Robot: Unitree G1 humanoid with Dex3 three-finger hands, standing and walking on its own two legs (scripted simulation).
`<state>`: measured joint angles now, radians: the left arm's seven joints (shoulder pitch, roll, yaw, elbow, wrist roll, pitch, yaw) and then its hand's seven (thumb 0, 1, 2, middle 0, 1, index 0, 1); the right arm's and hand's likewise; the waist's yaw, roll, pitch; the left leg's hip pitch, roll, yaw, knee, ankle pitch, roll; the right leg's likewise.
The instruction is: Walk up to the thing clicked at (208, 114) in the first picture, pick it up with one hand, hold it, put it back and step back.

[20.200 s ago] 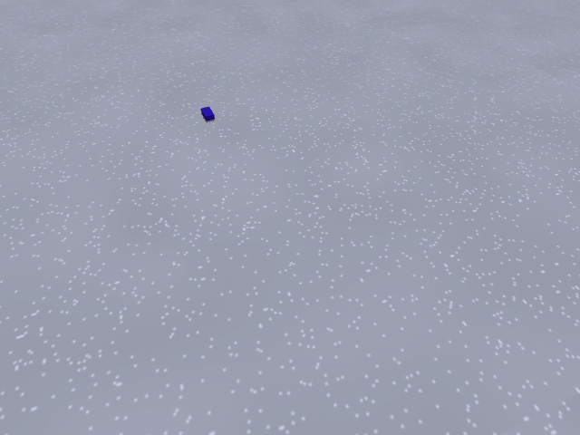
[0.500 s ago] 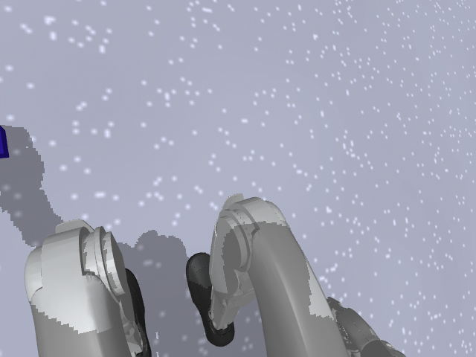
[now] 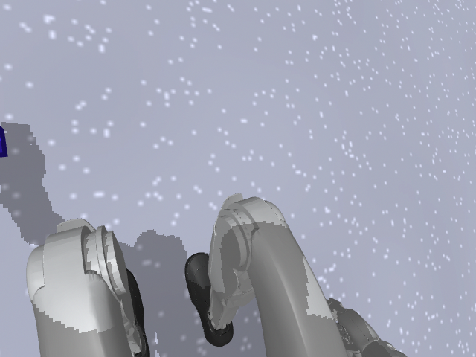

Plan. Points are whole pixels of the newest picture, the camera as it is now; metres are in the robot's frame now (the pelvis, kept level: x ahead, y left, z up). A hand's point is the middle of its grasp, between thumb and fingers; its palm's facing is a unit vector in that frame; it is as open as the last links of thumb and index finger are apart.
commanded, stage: rise first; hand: left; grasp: from above
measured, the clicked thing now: out of the picture +0.45 +0.37 -0.31
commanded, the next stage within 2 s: approach in 0.42 s
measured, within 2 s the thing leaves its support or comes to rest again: neither
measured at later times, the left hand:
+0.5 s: hand out of the picture +0.42 +0.40 -0.18, palm faces -0.45 -0.11 -0.89, open 13.5 cm
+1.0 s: hand out of the picture +0.46 +0.33 -0.19, palm faces -0.35 -0.09 -0.93, open 13.1 cm
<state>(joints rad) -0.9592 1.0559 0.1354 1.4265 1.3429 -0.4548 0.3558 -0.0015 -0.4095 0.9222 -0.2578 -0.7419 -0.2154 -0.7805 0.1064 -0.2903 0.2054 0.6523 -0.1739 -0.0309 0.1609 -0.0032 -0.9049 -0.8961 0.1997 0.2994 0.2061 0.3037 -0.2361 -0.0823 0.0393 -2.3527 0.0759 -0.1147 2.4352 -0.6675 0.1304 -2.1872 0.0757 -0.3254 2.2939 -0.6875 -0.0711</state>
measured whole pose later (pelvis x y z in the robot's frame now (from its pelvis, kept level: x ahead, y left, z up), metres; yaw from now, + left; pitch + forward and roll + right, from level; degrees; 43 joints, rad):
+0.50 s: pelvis +0.00 +0.00 +0.00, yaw +0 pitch +31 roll -14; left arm -0.97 1.06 0.13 1.42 1.34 -0.47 0.34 0.00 -0.39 0.90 -0.28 -0.72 -0.24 -0.76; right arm 0.11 -0.29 0.21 0.65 -0.18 -0.03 0.16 0.00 -0.91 -0.90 0.20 0.30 0.21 0.30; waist -0.24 -0.09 0.05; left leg -2.35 0.07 -0.12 2.44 -0.67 0.12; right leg -2.19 0.08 -0.33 2.30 -0.68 -0.08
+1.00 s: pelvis +0.00 +0.00 +0.00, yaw +0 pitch +32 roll -14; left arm -0.98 0.92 0.11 1.44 1.37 -0.36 0.49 0.00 -0.33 0.84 -0.27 -0.81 -0.26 -0.81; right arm 0.14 -0.28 0.21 0.64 -0.17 -0.08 0.16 0.00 -0.91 -0.89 0.20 0.30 0.21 0.30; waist -0.30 -0.07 0.01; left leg -2.36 0.07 -0.11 2.43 -0.66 0.12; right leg -2.21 0.08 -0.32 2.29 -0.68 -0.08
